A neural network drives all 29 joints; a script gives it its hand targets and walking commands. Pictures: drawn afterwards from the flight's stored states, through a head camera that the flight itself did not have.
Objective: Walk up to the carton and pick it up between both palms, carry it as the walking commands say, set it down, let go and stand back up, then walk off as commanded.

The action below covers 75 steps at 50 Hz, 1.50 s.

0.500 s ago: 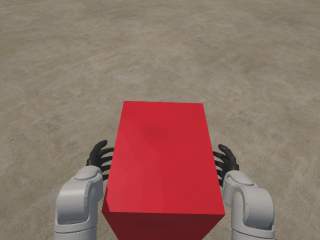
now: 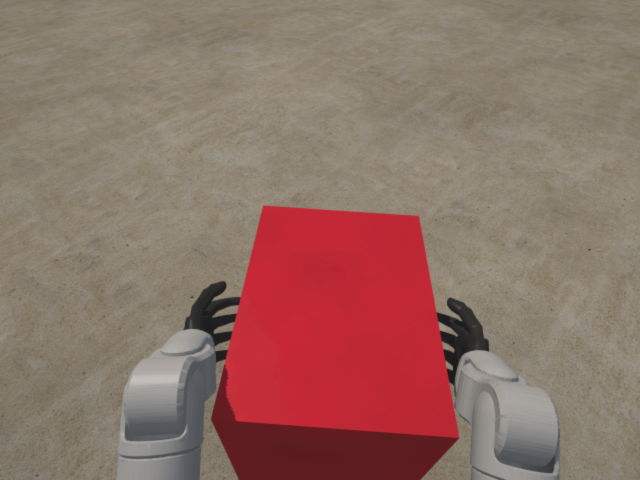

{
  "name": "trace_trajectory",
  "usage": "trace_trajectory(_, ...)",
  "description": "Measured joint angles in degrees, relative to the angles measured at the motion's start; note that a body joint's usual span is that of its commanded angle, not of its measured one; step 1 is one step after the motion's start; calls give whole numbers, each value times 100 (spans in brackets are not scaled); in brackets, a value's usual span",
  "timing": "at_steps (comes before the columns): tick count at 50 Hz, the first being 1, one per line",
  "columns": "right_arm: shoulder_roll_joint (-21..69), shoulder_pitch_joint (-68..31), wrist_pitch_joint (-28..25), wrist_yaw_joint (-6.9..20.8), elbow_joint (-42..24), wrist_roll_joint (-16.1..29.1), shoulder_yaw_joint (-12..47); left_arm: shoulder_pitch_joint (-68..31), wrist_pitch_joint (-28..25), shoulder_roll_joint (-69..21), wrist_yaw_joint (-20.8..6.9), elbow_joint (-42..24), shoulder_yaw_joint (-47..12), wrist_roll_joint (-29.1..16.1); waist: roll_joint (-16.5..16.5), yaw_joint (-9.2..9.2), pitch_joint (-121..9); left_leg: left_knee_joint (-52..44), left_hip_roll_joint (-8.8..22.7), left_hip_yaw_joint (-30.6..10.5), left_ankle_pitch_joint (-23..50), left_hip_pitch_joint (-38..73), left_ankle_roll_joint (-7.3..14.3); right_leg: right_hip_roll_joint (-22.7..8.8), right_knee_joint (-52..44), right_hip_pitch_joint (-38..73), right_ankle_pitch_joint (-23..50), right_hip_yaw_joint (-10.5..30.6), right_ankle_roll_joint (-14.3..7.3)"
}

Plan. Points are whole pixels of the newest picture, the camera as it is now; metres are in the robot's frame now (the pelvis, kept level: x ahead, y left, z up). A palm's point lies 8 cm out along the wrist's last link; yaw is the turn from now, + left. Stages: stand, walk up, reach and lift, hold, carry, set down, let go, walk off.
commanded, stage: carry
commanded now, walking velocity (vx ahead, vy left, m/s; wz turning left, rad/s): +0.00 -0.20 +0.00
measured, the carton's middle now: (331, 347) +0.31 -0.02 +0.01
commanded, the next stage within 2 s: none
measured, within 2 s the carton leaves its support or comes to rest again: neither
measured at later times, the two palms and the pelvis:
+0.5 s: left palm (310, 402) +0.21 +0.01 +0.09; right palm (612, 421) +0.18 -0.29 +0.07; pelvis -0.07 -0.12 +0.00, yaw -1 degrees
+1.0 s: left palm (324, 359) +0.24 -0.01 +0.12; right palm (612, 337) +0.25 -0.31 +0.12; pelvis -0.01 -0.18 +0.03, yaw +1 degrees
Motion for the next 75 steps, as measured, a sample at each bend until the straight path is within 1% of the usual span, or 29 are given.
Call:
trace_trajectory(2,6,-87,-38,-19,-28,26,2,-38,-23,-7,-12,-95,41,14,-78,23,21,-665,-111,101,154,264,77,72,59,-124,35,-86,-67)
trace_trajectory(4,20,-170,-96,-19,23,45,18,-23,-55,0,-23,-180,76,45,-225,37,17,-1572,-198,159,798,596,228,111,180,-244,28,-170,-113)
trace_trajectory(6,26,-185,-174,-12,230,45,117,141,-86,25,-31,-210,129,59,-511,151,38,-1702,-227,239,1056,660,417,81,393,-311,-265,-79,33)
trace_trajectory(8,23,-174,-148,13,401,33,190,346,-50,45,-11,-251,130,51,-495,285,21,-1790,-56,268,1097,712,438,181,1150,-513,-783,134,182)
trace_trajectory(11,13,-57,-161,50,420,61,205,409,64,53,66,-326,83,18,-472,415,43,-2065,118,215,1297,807,318,119,1835,-623,-843,469,331)
trace_trajectory(14,12,-43,-191,57,235,73,193,297,92,45,110,-444,83,-34,-415,491,60,-2198,296,154,1480,755,185,-63,1685,-520,-899,597,468)
trace_trajectory(18,24,-156,-223,69,28,5,159,83,25,20,112,-508,148,-93,-297,484,23,-2155,545,80,1603,562,-26,-187,774,-81,-898,527,557)
trace_trajectory(20,28,-187,-214,81,12,-52,140,6,-10,8,102,-432,173,-107,-258,448,-38,-2022,642,27,1606,440,-161,-184,-78,344,-572,374,564)
trace_trajectory(21,26,-199,-209,87,36,-79,117,-21,-37,2,95,-352,171,-106,-211,428,-54,-1914,704,-14,1584,377,-237,-136,-424,482,-109,317,541)
trace_trajectory(22,21,-189,-196,94,70,-95,58,-22,-92,-2,87,-218,122,-96,-47,366,-29,-1800,797,-139,1532,324,-286,-31,-419,498,93,225,472)
trace_trajectory(23,12,-127,-162,102,85,-100,5,-10,-112,-2,81,-90,49,-76,57,294,-27,-1593,774,-250,1249,248,-274,4,-323,476,55,153,391)
trace_trajectory(25,-2,31,-71,106,83,-85,-60,28,-66,5,68,88,-85,-30,52,193,-51,-824,492,-319,322,60,-201,-73,-146,388,-132,122,254)
trace_trajectory(27,-8,122,10,83,86,-48,-76,86,-15,14,53,161,-145,-6,85,89,-13,-129,254,-294,129,-25,-113,-81,-245,462,-138,83,166)
trace_trajectory(29,-14,193,57,26,68,-2,-23,156,24,21,34,150,-134,-15,104,6,-36,53,104,-160,258,-9,-47,-43,-501,560,-4,20,99)
trace_trajectory(32,-12,158,76,-42,10,43,43,176,38,23,12,34,-69,-32,7,-17,-112,-459,-75,57,369,191,26,6,-899,675,209,-84,0)
trace_trajectory(36,7,-86,12,-46,69,48,49,152,-34,21,-11,-125,15,13,-221,97,-296,-1695,-305,145,379,652,140,56,-1230,750,355,-198,-85)
trace_trajectory(39,24,-210,-31,-10,273,22,77,190,-26,28,-21,-153,79,73,-384,160,-480,-2934,-440,207,1040,1224,328,45,-1153,789,238,-292,-69)
trace_trajectory(41,30,-232,-80,21,548,-3,180,293,41,42,-27,-146,164,116,-539,229,-583,-3241,-507,268,1654,1482,476,-63,-669,738,-269,-262,83)
trace_trajectory(43,25,-199,-52,39,745,-27,268,436,131,56,-29,-130,195,129,-485,303,-694,-3376,-465,312,1633,1687,525,-110,162,477,-609,-150,212)
trace_trajectory(46,21,-152,48,47,781,-53,280,401,280,87,-18,-61,185,105,-339,364,-693,-3717,-378,293,1639,2006,445,-211,865,70,-739,59,333)
trace_trajectory(49,24,-179,78,36,669,-94,285,246,308,139,-15,-33,198,33,-274,390,-563,-3924,-268,302,1640,2248,335,-348,724,-197,-539,120,414)
trace_trajectory(52,29,-223,99,19,516,-120,255,116,279,158,-13,-35,200,-32,-303,368,-431,-3917,-160,336,1475,2433,194,-435,170,-243,-306,37,433)
trace_trajectory(56,31,-240,151,8,316,-119,192,62,232,89,-4,-95,209,-51,-381,273,-367,-3548,-30,372,980,2602,-53,-403,-800,141,110,-277,378)
trace_trajectory(58,23,-236,152,13,227,-107,64,9,137,-12,0,-20,185,-21,-192,189,-325,-2801,235,247,511,2419,-118,-269,-781,257,684,-460,194)
trace_trajectory(59,21,-211,136,19,198,-87,-19,-49,100,-17,4,58,122,1,-103,137,-278,-2117,333,98,414,2130,-70,-233,-612,269,530,-568,118)
trace_trajectory(62,15,-158,86,25,192,-25,-99,-129,102,-19,4,138,49,67,-148,116,-82,-236,55,-284,40,1073,46,-271,-562,417,95,-607,23)
trace_trajectory(64,11,-125,63,19,164,1,-71,-78,103,-12,7,74,37,57,-146,132,37,154,-33,-257,161,472,90,-256,-834,631,107,-595,69)
trace_trajectory(69,14,-124,-3,-30,-43,25,80,110,-26,17,19,-250,75,-68,-116,235,253,-858,-6,-74,1000,-396,140,-197,-1501,1298,65,-559,136)
trace_trajectory(75,11,-74,-81,-54,-283,30,246,277,-112,35,23,-616,96,-153,-197,283,151,-2183,-43,179,2143,-344,193,-192,-1723,2242,-522,-590,394)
